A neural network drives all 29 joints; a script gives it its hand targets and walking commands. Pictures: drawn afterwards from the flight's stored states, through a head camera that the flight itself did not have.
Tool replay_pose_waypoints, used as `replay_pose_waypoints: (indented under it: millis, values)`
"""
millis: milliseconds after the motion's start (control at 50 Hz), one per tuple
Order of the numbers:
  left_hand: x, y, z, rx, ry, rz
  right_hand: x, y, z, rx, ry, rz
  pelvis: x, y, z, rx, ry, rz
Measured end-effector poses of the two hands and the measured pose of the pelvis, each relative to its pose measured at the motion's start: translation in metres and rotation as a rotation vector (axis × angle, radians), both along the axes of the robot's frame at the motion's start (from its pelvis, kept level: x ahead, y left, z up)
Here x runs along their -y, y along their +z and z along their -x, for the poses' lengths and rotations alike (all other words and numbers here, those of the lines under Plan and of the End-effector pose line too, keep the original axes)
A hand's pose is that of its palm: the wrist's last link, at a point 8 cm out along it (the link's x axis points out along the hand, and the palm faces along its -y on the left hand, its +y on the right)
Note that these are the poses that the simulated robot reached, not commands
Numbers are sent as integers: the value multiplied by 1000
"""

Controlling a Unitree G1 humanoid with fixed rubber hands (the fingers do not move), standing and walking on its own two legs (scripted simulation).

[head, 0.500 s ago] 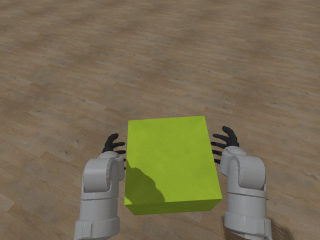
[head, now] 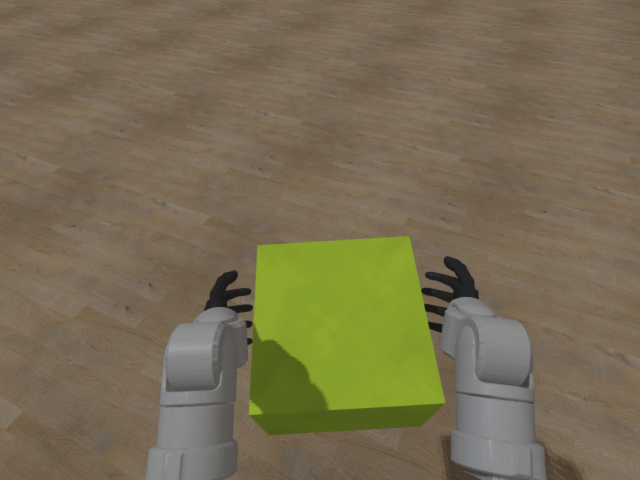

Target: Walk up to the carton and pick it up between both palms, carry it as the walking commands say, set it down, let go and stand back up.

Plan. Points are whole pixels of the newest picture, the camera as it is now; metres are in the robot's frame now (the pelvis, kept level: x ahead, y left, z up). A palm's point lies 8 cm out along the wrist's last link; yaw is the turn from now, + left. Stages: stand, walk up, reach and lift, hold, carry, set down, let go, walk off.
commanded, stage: carry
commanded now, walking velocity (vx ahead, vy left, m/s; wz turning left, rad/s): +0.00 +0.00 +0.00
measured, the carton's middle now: (339, 335) +0.32 -0.01 +0.00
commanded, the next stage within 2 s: none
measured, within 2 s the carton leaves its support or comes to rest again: neither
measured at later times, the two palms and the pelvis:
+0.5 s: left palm (204, 337) +0.27 +0.15 +0.07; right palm (449, 320) +0.29 -0.14 +0.08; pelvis +0.00 +0.01 +0.00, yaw +0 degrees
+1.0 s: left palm (210, 334) +0.28 +0.15 +0.06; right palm (454, 322) +0.29 -0.15 +0.07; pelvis +0.01 +0.01 +0.00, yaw +0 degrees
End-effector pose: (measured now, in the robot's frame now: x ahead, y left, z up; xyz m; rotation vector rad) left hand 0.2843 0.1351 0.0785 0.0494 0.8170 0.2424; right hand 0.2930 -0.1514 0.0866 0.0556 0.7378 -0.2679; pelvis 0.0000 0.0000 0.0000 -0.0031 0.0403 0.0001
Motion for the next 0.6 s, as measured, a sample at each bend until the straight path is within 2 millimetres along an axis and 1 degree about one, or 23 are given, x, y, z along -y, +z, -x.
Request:
replay_pose_waypoints:
  millis: [60,160,260,380,440,520,600]
  values:
    - [-2,2,1,17,-4,4,-2,5,1,19,-6,4,-2,0,1,3,-1,2]
    - [-8,2,5,17,-3,-5,-8,6,1,17,15,5,-6,0,0,0,-2,2]
    - [-15,2,8,11,4,-11,-14,1,1,11,40,-1,-9,0,1,1,0,1]
    - [-18,-5,12,-5,0,-17,-16,-7,3,-3,56,-7,-10,1,3,0,2,1]
    - [-19,-11,10,-6,-11,2,-15,-10,3,-4,70,-12,-10,1,3,-2,3,3]
    - [-17,-5,9,31,-5,1,-14,-4,3,33,73,-2,-10,1,2,-7,4,2]
    - [-16,-14,4,15,-28,20,-11,-7,-1,21,71,-4,-9,1,-2,-15,5,-1]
